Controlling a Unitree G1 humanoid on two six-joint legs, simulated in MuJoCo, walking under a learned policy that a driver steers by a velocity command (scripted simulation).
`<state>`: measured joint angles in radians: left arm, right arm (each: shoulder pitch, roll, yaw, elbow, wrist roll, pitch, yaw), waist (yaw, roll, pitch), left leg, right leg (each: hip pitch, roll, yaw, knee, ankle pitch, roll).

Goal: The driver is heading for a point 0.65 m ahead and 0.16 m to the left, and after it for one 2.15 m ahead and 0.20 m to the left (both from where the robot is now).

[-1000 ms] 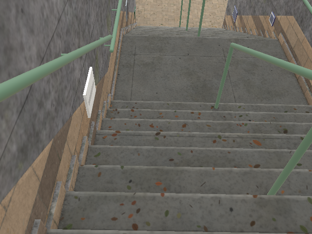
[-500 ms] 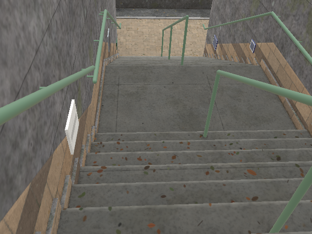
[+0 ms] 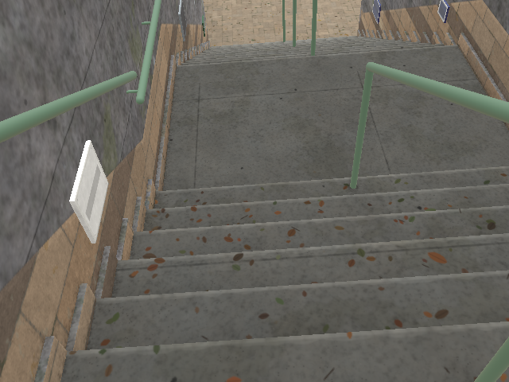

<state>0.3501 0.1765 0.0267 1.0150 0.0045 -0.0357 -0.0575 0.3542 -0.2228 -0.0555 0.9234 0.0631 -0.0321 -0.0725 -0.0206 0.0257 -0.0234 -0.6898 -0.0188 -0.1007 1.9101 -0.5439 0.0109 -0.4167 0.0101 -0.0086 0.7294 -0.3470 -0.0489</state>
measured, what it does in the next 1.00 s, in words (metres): goes down, turning left: left foot 0.16 m lower, then right foot 0.17 m lower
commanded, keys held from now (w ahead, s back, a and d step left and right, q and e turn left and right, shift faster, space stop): w+q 0.86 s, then w+e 0.14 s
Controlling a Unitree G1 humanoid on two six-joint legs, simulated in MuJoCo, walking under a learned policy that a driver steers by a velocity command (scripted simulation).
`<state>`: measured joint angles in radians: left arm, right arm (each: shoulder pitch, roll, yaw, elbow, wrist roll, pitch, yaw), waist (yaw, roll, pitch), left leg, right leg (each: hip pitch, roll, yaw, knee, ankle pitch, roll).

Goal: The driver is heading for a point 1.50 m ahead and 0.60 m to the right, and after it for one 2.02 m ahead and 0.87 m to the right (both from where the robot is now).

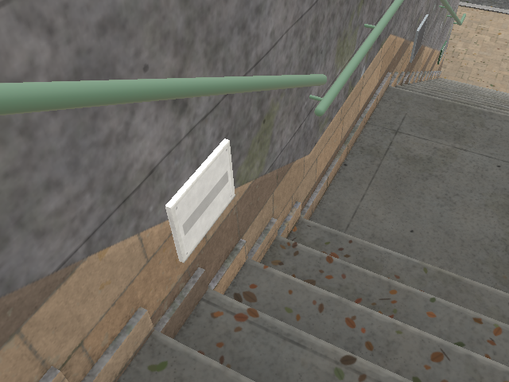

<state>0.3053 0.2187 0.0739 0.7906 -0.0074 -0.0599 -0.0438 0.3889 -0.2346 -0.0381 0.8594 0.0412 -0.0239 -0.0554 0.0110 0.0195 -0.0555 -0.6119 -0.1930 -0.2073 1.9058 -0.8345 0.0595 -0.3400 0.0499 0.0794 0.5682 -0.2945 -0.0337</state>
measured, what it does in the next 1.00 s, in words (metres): goes down, turning right: left foot, then right foot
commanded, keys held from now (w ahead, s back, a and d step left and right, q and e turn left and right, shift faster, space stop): w+e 0.06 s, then e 0.92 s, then q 0.02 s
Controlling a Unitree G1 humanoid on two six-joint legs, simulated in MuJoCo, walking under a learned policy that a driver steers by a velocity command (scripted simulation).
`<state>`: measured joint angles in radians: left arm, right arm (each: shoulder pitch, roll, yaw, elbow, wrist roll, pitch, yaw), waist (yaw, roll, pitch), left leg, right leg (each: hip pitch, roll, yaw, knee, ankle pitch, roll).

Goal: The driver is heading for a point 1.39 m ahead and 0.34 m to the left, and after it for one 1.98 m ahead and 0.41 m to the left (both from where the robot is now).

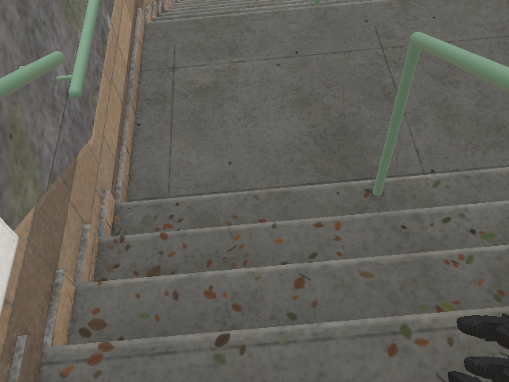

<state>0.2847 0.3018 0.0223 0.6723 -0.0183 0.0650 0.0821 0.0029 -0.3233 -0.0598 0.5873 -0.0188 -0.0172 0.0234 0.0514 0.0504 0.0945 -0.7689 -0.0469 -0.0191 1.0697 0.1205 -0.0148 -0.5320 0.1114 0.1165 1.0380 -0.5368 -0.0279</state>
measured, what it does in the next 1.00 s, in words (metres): goes down, turning left: left foot 0.16 m lower, then right foot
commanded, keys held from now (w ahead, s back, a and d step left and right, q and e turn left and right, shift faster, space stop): q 0.18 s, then w+q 0.80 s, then w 0.02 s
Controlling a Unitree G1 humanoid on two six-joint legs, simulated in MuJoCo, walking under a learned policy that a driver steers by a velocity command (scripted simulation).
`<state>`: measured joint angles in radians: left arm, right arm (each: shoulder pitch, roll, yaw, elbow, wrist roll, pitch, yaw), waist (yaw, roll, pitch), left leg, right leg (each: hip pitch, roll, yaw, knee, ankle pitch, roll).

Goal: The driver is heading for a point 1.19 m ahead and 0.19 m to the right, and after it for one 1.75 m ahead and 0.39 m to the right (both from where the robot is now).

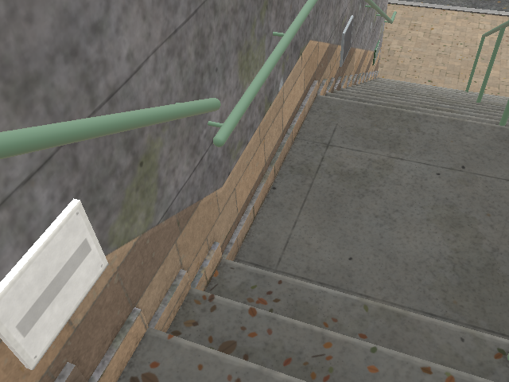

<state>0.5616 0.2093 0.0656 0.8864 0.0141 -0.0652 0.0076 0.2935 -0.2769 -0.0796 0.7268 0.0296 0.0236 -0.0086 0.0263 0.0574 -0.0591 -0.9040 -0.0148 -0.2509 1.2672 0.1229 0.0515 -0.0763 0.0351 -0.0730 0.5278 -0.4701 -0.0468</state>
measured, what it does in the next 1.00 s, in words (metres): goes down, turning right: left foot 0.17 m lower, then right foot 0.16 m lower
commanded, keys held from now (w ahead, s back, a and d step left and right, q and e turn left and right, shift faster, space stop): w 0.12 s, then w+e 0.88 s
